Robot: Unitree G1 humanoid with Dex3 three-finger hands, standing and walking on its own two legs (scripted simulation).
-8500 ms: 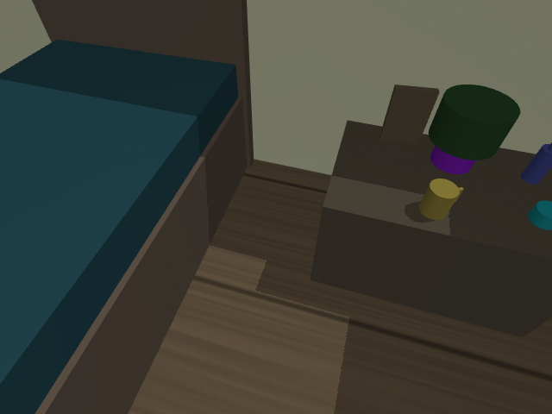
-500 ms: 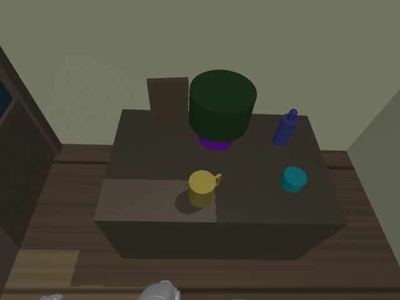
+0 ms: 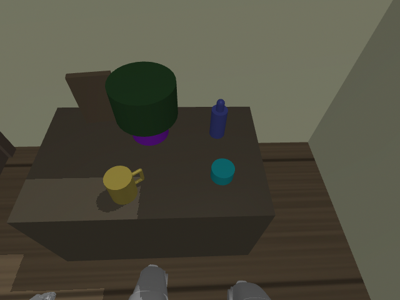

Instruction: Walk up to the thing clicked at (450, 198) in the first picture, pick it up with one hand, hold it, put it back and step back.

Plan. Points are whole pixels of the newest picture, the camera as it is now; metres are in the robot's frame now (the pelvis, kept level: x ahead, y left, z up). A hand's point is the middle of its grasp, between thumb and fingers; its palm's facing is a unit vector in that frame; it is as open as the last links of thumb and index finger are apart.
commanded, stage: walk up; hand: left
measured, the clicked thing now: (126, 182) +0.47 +0.24 -0.21
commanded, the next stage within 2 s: stand in 1.88 s
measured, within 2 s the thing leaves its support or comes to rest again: neither
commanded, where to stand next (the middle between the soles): +0.07 +0.02 m, yaw +4 degrees
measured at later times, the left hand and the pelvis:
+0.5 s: hand out of the picture +0.02 +0.27 -0.11, palm faces +0.15 -0.88 -0.45, open 7.4 cm; pelvis +0.01 -0.02 +0.03, yaw +7 degrees
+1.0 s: hand out of the picture +0.06 +0.27 -0.10, palm faces +0.10 -0.93 -0.35, open 7.4 cm; pelvis +0.02 +0.00 +0.06, yaw +6 degrees
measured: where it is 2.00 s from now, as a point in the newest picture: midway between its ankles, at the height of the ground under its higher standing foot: outside the picture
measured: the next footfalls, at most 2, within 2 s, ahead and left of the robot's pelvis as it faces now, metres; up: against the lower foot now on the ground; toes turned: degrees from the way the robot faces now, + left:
left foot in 0.46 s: +0.07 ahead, +0.12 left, +0.00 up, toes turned +5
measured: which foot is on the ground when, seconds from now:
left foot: up 0.00-0.44, down 0.46-1.00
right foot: down 0.00-1.00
